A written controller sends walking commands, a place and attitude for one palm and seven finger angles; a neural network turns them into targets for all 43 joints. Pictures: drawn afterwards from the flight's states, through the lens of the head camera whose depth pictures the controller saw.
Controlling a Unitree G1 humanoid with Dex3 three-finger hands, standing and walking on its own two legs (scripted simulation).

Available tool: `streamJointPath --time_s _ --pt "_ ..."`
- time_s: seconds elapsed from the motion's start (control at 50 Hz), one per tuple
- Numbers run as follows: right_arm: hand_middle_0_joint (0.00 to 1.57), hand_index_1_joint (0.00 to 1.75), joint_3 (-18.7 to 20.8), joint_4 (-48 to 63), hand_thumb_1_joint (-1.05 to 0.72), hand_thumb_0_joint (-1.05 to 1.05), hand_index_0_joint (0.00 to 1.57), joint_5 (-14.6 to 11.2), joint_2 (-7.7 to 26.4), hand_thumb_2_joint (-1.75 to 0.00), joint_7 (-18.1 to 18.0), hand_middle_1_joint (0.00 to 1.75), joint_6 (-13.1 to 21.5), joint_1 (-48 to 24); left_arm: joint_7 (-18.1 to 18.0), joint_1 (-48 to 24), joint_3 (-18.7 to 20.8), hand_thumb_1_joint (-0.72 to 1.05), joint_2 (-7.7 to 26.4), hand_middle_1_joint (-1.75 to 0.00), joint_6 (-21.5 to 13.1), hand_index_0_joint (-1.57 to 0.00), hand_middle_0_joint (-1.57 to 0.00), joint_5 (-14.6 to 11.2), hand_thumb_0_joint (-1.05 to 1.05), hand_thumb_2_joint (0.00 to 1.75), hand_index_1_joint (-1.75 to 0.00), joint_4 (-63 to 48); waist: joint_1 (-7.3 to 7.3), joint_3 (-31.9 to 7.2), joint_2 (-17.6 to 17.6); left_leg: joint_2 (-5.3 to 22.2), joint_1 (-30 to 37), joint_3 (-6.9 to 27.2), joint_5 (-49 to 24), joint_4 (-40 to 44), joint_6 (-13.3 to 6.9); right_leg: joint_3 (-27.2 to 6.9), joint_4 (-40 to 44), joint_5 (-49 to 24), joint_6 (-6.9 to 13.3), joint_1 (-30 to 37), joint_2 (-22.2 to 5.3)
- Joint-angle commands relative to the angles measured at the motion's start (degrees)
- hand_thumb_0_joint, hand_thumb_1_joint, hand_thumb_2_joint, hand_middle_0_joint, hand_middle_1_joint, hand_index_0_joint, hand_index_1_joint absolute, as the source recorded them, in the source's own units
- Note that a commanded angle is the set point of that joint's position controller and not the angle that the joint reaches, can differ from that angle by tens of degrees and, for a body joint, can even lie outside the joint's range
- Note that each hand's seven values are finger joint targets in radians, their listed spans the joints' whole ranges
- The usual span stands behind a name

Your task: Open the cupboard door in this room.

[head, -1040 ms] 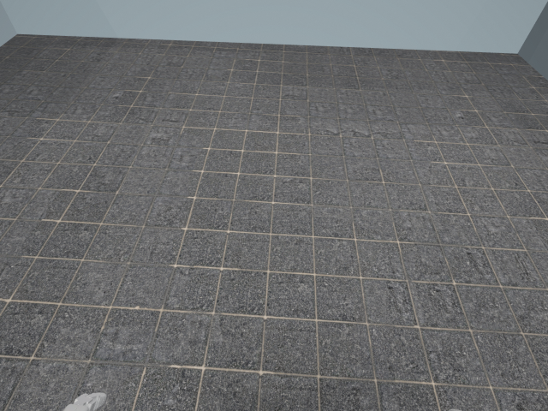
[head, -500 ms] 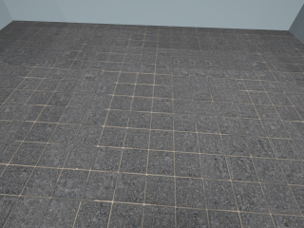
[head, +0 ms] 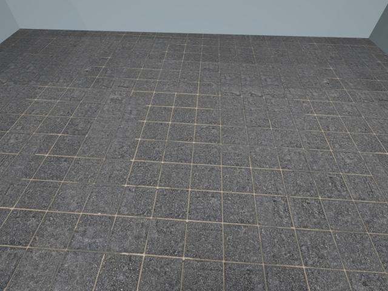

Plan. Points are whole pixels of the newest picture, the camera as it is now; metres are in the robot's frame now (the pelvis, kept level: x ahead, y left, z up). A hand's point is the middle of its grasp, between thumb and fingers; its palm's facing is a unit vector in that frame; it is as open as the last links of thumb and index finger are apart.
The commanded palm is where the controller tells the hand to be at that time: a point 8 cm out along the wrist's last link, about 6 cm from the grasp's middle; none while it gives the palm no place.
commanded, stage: turn or walk to find it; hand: left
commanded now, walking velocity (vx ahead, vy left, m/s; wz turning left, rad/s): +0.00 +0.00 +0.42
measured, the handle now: out of the picture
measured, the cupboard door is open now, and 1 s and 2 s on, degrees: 0 0 0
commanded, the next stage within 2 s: none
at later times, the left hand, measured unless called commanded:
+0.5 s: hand out of the picture +0.03 +0.21 -0.17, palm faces +0.19 -0.95 -0.26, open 7.4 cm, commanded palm none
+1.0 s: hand out of the picture -0.14 +0.21 -0.19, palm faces +0.44 -0.86 -0.25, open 7.4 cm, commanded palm none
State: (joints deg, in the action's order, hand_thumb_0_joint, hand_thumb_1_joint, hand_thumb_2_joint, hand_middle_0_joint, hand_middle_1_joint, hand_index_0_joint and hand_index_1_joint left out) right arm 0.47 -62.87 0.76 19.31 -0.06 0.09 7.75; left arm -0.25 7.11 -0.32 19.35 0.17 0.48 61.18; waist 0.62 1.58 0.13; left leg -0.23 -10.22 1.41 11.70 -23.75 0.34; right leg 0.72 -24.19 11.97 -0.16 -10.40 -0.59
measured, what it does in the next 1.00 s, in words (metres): steps on the spot, turning left: right foot, then left foot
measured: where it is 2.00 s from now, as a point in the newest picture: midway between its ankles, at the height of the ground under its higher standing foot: outside the picture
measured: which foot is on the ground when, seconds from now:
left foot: down 0.00-0.52, up 0.54-0.88, down 0.90-1.00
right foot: down 0.00-0.24, up 0.26-0.50, down 0.52-0.90, up 0.92-1.00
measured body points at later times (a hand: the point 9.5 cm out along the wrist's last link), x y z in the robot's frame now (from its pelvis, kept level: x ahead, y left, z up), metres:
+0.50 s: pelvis -0.03 -0.01 -0.01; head +0.01 -0.01 +0.44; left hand +0.02 +0.25 -0.15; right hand +0.04 -0.24 -0.16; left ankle +0.01 +0.12 -0.74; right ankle -0.03 -0.13 -0.73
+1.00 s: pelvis -0.07 +0.01 -0.02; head -0.05 +0.04 +0.43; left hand -0.16 +0.26 -0.18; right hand +0.14 -0.19 -0.14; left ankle -0.11 +0.10 -0.74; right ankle -0.04 -0.13 -0.69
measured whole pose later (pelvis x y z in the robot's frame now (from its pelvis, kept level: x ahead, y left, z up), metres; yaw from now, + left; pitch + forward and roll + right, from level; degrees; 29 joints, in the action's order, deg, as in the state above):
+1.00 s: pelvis -0.07 +0.01 -0.02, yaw +24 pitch +0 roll +0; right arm 2.8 -53.4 0.9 12.0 0.0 -1.4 7.6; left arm -1.6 15.2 3.1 15.6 3.6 0.9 55.6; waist -1.3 4.4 4.1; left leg -0.3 -16.2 -2.5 18.0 -34.5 -1.7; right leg 4.1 -57.8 29.8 -3.4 -23.3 -5.7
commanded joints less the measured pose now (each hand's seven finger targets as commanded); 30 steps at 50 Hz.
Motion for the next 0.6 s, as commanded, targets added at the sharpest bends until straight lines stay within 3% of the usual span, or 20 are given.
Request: streamJointPath --time_s 0.0,0.12,0.16,0.18,0.2,0.22,0.24,0.26,0.3,0.34,0.36,0.42,0.46,0.48,0.5,0.52,0.54,0.58 --pt "0.2 0.3 0.9 4.5 -0.9 0.0 0.2 0.2 4.8 -0.9 -0.1 0.3 -0.2 0.3 -1.2 1.8 2.0 0.9 6.2 -0.3 0.5 -0.2 -0.2 0.2 0.0 0.9 -0.3 -4.2 -0.91 -1.9 1.4 4.9 -5.8 4.8 -5.2 -0.4 -1.2 -5.9 2.0 -1.2 0.9 0.2 -8.5" --pt "0.2 0.3 2.3 7.5 -0.9 0.0 0.2 0.1 3.4 -0.9 0.0 0.3 -1.5 3.9 -1.7 2.7 3.3 0.9 7.5 -0.3 1.1 -0.2 -0.2 0.6 0.0 0.9 -0.3 -8.3 -0.2 -3.7 7.2 2.3 -7.3 2.2 -2.5 -11.8 -0.6 -7.1 1.3 -2.5 4.7 -3.4 -15.0" --pt "0.2 0.3 2.7 8.0 -0.9 0.0 0.2 0.1 2.9 -0.9 0.1 0.3 -1.7 5.6 -1.9 1.5 3.5 0.9 7.0 -0.3 1.2 -0.2 -0.2 0.7 0.0 0.9 -0.3 -9.9 0.87 -3.1 5.7 3.0 -6.2 3.0 -1.8 -11.6 -1.0 -5.3 -1.2 -0.9 4.6 -6.7 -14.9" --pt "0.2 0.3 2.8 8.2 -0.9 0.0 0.2 0.2 3.1 -0.9 0.2 0.3 -1.6 6.5 -1.9 0.8 3.5 0.9 6.1 -0.3 1.4 -0.2 -0.2 0.7 0.0 0.9 -0.3 -10.6 1.27 -2.6 2.5 4.1 -6.0 5.7 -3.4 -8.2 -1.7 -2.5 -4.7 1.7 3.1 -8.3 -12.5" --pt "0.2 0.3 3.2 8.6 -0.9 0.0 0.2 0.5 4.1 -0.9 0.3 0.3 -1.4 6.8 -1.8 0.9 3.5 0.9 4.4 -0.3 1.6 -0.2 -0.2 0.6 0.0 0.9 -0.3 -11.3 1.4 -1.7 -4.5 6.8 -7.0 12.8 -4.3 -3.1 -3.6 1.1 -10.8 6.7 0.6 -10.3 -7.6" --pt "0.2 0.3 3.6 9.2 -0.9 0.0 0.2 0.8 6.3 -0.9 0.1 0.3 -1.0 7.7 -1.8 0.4 3.3 0.9 2.5 -0.3 1.7 -0.2 -0.2 0.3 0.0 0.9 -0.3 -11.8 1.83 -1.1 -12.7 12.6 -7.8 24.8 -6.1 4.9 -7.5 4.4 -20.5 11.9 -1.7 -11.8 -1.2" --pt "0.2 0.3 4.1 9.7 -0.9 0.0 0.2 0.5 7.0 -0.9 -0.3 0.3 -0.7 8.4 -1.9 0.5 3.3 0.9 2.2 -0.3 1.5 -0.2 -0.2 0.4 0.0 0.9 -0.3 -12.6 1.61 -1.0 -14.6 15.4 -6.4 30.6 -11.2 7.9 -11.4 1.2 -28.6 19.5 -1.7 -14.5 -0.4" --pt "0.2 0.3 4.2 9.9 -0.9 0.0 0.2 0.4 6.8 -0.9 -0.7 0.3 -0.7 8.0 -2.0 1.4 3.6 0.9 1.9 -0.3 1.4 -0.2 -0.2 0.4 0.0 0.9 -0.3 -12.4 0.95 -2.3 -12.3 15.6 -4.4 30.6 -13.5 7.1 -13.0 -1.6 -33.2 20.1 -1.4 -16.0 -1.1" --pt "0.2 0.3 4.4 10.3 -0.9 0.0 0.2 0.6 5.7 -0.9 -1.2 0.3 -0.7 7.0 -1.7 2.8 3.7 0.9 0.4 -0.3 1.1 -0.2 -0.2 0.2 0.0 0.9 -0.3 -11.8 0.28 -5.1 -10.0 12.8 -0.3 25.5 -17.0 3.8 -12.3 -2.4 -33.4 18.1 -1.7 -16.9 -1.2" --pt "0.2 0.3 4.6 10.6 -0.9 0.0 0.2 0.6 5.1 -0.9 -1.4 0.3 -0.8 7.5 -1.5 2.8 3.5 0.9 -0.9 -0.3 0.9 -0.2 -0.2 -0.1 0.0 0.9 -0.3 -12.0 0.74 -6.3 -8.5 11.6 1.3 24.0 -20.2 2.3 -12.1 -1.7 -29.1 17.8 -2.1 -15.6 -0.5" --pt "0.2 0.3 4.8 10.6 -0.9 0.0 0.2 0.7 4.8 -0.9 -1.4 0.3 -1.0 8.1 -1.6 2.7 3.5 0.9 -1.7 -0.3 0.9 -0.2 -0.2 -0.3 0.0 0.9 -0.3 -12.1 1.08 -6.3 -8.7 11.6 1.3 25.0 -20.8 2.3 -12.2 -1.7 -26.5 17.9 -2.1 -14.3 -0.2" --pt "0.2 0.3 5.3 11.0 -0.9 0.0 0.2 0.7 4.7 -0.9 -1.2 0.3 -1.6 7.6 -1.6 5.8 3.7 0.9 -2.3 -0.3 1.0 -0.2 -0.2 -0.5 0.0 0.9 -0.3 -11.9 0.09 -6.6 -9.1 9.1 -2.1 24.5 -17.0 1.8 -10.2 -0.5 -15.4 13.9 -2.1 -7.0 1.6" --pt "0.2 0.3 5.5 11.8 -0.9 0.0 0.2 0.3 3.9 -0.9 -0.8 0.3 -1.9 6.2 -1.8 10.1 4.1 0.9 -1.6 -0.3 0.6 -0.2 -0.2 -0.4 0.0 0.9 -0.3 -10.9 -1.65 -6.7 -7.2 5.7 -8.4 22.0 -9.1 -0.8 -6.7 0.5 -1.4 4.9 -1.9 3.0 1.3" --pt "0.2 0.3 5.4 12.5 -0.9 0.0 0.2 -0.2 1.5 -0.9 -0.4 0.3 -2.1 6.0 -2.1 11.9 4.8 0.9 1.2 -0.3 0.3 -0.2 -0.2 0.1 0.0 0.9 -0.3 -10.7 -2.28 -6.4 -1.6 2.3 -16.9 17.9 0.2 -6.3 -3.5 -4.7 4.5 4.6 -0.2 10.5 -4.9" --pt "0.2 0.3 5.0 14.0 -0.9 0.0 0.2 -0.3 -2.0 -0.9 -0.2 0.3 -2.1 6.2 -2.5 11.1 6.1 0.9 6.4 -0.3 0.0 -0.2 -0.2 1.1 0.0 0.9 -0.3 -11.4 -2.28 -3.3 13.6 -4.9 -27.7 5.8 13.4 -19.9 0.9 -21.3 9.9 8.8 5.8 12.0 -20.6" --pt "0.2 0.3 5.6 14.7 -0.9 0.0 0.2 0.6 -0.2 -0.9 -0.2 0.3 -2.1 3.6 -2.4 8.9 5.5 0.9 7.2 -0.3 0.3 -0.2 -0.2 0.8 0.0 0.9 -0.3 -13.0 -2.99 -0.9 11.5 -3.5 -25.8 4.3 18.5 -31.2 1.1 -21.8 11.0 4.5 9.3 1.5 -26.1" --pt "0.2 0.3 5.9 14.5 -0.9 0.0 0.2 0.6 -0.3 -0.9 -0.1 0.3 -2.8 2.7 -2.7 7.5 5.7 0.9 5.2 -0.3 -0.1 -0.2 -0.2 0.8 0.0 0.9 -0.3 -13.1 -1.79 -0.5 12.3 -2.0 -24.6 5.2 17.9 -37.3 0.9 -21.6 10.6 1.6 9.5 -2.3 -24.1" --pt "0.2 0.3 5.8 11.8 -0.9 0.0 0.2 0.4 -0.8 -0.9 0.7 0.3 -3.1 4.8 -2.2 3.7 4.5 0.9 2.3 -0.3 -0.6 -0.2 -0.2 0.8 0.0 0.9 -0.3 -13.3 0.94 2.7 8.2 0.0 -23.3 2.8 11.2 -44.1 1.7 -10.5 7.3 -6.5 8.2 -4.1 -17.5"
